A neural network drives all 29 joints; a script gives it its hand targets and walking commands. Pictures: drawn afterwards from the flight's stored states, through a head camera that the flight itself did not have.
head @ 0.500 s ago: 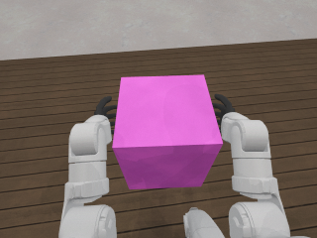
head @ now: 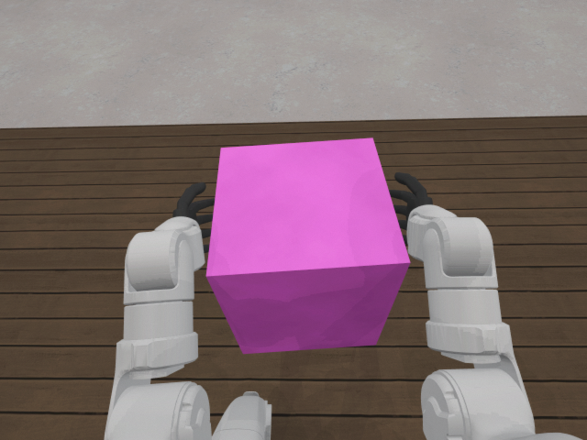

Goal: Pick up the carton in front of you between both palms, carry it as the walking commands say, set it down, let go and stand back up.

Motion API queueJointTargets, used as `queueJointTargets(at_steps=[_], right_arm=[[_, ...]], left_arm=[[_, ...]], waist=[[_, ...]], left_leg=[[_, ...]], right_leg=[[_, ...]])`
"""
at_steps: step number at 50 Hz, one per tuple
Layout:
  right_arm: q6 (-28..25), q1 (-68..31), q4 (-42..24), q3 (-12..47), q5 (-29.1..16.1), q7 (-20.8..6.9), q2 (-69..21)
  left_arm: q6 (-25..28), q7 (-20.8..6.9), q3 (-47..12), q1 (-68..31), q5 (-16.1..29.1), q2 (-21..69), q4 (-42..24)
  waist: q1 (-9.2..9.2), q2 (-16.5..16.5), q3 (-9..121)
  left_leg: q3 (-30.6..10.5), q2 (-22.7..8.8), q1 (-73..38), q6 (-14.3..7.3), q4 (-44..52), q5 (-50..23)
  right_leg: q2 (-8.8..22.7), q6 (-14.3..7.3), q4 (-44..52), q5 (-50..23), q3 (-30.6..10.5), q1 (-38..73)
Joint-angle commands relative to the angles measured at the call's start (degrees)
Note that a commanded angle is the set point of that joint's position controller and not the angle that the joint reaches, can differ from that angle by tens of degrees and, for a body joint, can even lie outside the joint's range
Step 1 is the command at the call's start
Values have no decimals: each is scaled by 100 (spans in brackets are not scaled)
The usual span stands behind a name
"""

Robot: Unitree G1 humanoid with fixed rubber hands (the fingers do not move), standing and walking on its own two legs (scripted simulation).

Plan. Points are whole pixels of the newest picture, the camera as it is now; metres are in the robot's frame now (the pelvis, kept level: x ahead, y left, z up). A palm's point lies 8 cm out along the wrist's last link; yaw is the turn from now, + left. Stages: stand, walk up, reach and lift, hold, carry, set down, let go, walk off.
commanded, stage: carry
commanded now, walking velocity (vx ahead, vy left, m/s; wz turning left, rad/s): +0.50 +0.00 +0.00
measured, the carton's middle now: (303, 253) +0.36 +0.02 +0.02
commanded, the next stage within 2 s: none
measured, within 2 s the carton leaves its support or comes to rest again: neither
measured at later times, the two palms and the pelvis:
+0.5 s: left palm (224, 123) +0.63 +0.17 +0.04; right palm (386, 127) +0.60 -0.13 +0.05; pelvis +0.26 +0.04 -0.03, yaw -1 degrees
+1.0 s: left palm (222, 88) +0.68 +0.17 +0.08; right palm (382, 82) +0.69 -0.13 +0.08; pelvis +0.33 +0.02 -0.04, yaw +0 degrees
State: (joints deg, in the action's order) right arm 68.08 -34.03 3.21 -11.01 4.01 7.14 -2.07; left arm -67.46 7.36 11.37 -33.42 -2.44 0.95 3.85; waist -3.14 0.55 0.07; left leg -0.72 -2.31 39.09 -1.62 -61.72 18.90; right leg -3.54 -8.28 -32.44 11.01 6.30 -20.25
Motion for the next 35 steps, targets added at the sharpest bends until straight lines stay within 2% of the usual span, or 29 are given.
queueJointTargets(at_steps=[1,4,8,9,10,11,12,13,14,15,16,17,18,19,21,24,27,30,31,32,33,34,35], right_arm=[[-313,-3740,-764,3793,-2154,-1009,-6114],[-309,-3768,-997,3912,-2102,-977,-5917],[-181,-3515,-818,3895,-1977,-1022,-5565],[-148,-3429,-695,3854,-1945,-1050,-5488],[-127,-3342,-554,3791,-1907,-1080,-5420],[-121,-3269,-404,3713,-1862,-1112,-5388],[-118,-3219,-276,3620,-1833,-1151,-5317],[-112,-3209,-154,3490,-1843,-1201,-5232],[-118,-3285,52,3305,-1756,-1233,-5174],[-116,-3241,222,3285,-1792,-1270,-5219],[-158,-3248,229,3349,-1920,-1319,-5473],[-218,-3553,-15,3472,-2139,-1372,-5826],[-249,-3981,-326,3619,-2355,-1408,-6098],[-263,-4282,-560,3780,-2555,-1431,-6298],[-287,-4467,-889,3958,-2801,-1446,-6463],[-304,-4195,-1106,4043,-2879,-1464,-6448],[-326,-3917,-1177,4128,-2825,-1498,-6280],[-319,-3834,-1245,4213,-2770,-1488,-6040],[-298,-3804,-1211,4221,-2746,-1476,-5955],[-271,-3720,-1123,4211,-2708,-1468,-5870],[-243,-3627,-1003,4184,-2650,-1457,-5790],[-212,-3524,-806,4123,-2552,-1438,-5698],[-152,-3502,-708,4089,-2565,-1433,-5777]], left_arm=[[186,-1522,-4047,-4378,2813,6433,-1070],[186,-1528,-4101,-4263,2778,6240,-1171],[132,-1537,-4039,-3799,2601,5971,-799],[124,-1541,-4005,-3707,2555,5920,-650],[118,-1549,-3965,-3646,2523,5895,-493],[118,-1565,-3940,-3674,2518,5897,-351],[130,-1587,-3933,-3743,2501,5911,-229],[131,-1606,-3874,-3795,2479,5886,-89],[80,-1594,-3849,-3947,2467,6031,152],[65,-1579,-3760,-3909,2446,6087,263],[80,-1564,-3717,-3974,2440,6208,111],[114,-1537,-3741,-4233,2467,6347,-118],[153,-1490,-3757,-4468,2479,6483,-306],[188,-1426,-3758,-4527,2449,6556,-450],[232,-1294,-3797,-4334,2350,6608,-686],[289,-1157,-3872,-3882,2168,6541,-850],[334,-1105,-4007,-3695,2049,6364,-1044],[311,-1110,-4129,-3758,2050,6117,-1244],[279,-1124,-4131,-3715,2049,6025,-1229],[239,-1148,-4103,-3641,2034,5921,-1167],[189,-1187,-4043,-3582,2015,5793,-1079],[128,-1238,-3938,-3502,1993,5674,-919],[133,-1268,-3909,-3509,1905,5591,-695]], waist=[[-55,508,2806],[-185,536,2697],[-391,538,2393],[-374,578,2328],[-206,621,2377],[91,561,2493],[353,397,2639],[399,-319,2810],[479,-1203,3309],[586,-1232,3662],[675,-1067,3709],[602,-650,3445],[526,-394,3117],[469,-266,2985],[451,-475,3151],[490,-803,3490],[604,-854,3546],[694,-777,3401],[652,-712,3364],[548,-656,3328],[461,-574,3294],[364,-128,3342],[391,574,3398]], left_leg=[[228,47,607,31,589,-760],[430,211,486,-26,1559,-1550],[813,565,-19,-166,3116,-2511],[862,633,-451,-239,3499,-2831],[928,689,-1184,-301,3830,-3151],[996,632,-2156,-319,4271,-3727],[766,241,-3287,-297,4379,-4457],[-150,-817,-4628,-334,3538,-7125],[-1442,-2052,-6041,-1115,2438,-10124],[-1766,-2204,-6293,-1560,2396,-9448],[-1964,-2072,-5901,-1759,2796,-7297],[-1873,-1727,-5034,-1578,3201,-5594],[-1643,-1476,-4351,-1407,3430,-5200],[-1338,-1324,-3910,-1230,3570,-5213],[-895,-1156,-3790,-981,3606,-5774],[-590,-1058,-4387,-771,3297,-6987],[-459,-963,-4766,-746,3100,-7139],[-356,-828,-4810,-838,2822,-6851],[-273,-752,-4620,-822,2663,-6615],[-204,-680,-4236,-735,2501,-6246],[-245,-577,-3600,-600,2396,-5459],[-194,-396,-2661,-445,2193,-3640],[-156,-99,-2112,-90,2366,-2115]], right_leg=[[1497,-278,516,-4053,-1652,2767],[1190,-151,395,-4329,-1320,2970],[903,-90,-21,-4275,-939,3164],[870,-16,-260,-4213,-833,2973],[825,123,-682,-4277,-726,2663],[759,318,-1340,-4186,-478,2216],[665,493,-2075,-3238,-404,1483],[355,634,-3108,-232,-278,112],[-218,928,-3971,2858,-588,-1152],[-39,887,-4408,2889,-903,-1584],[138,817,-4334,2727,-977,-1795],[305,779,-3875,2401,-935,-1557],[415,777,-3291,2047,-900,-1286],[458,793,-2735,1902,-866,-903],[326,860,-1975,1659,-622,-389],[203,876,-1483,938,-478,-442],[179,859,-1091,500,-432,-652],[159,818,-311,82,-347,-579],[207,778,146,-330,-315,-260],[324,715,661,-1005,-353,278],[607,572,700,-2020,-657,935],[1252,282,292,-4593,-1222,1795],[1775,-262,-318,-6408,-1539,2312]])
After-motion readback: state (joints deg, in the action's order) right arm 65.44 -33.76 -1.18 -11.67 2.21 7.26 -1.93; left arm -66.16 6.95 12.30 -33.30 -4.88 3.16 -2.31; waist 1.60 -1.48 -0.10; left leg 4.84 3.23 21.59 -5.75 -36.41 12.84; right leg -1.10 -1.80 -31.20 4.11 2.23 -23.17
